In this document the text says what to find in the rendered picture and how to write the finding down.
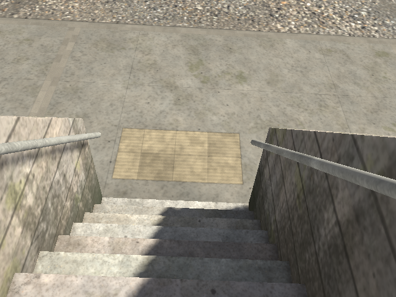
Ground stairs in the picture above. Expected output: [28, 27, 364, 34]
[6, 197, 308, 297]

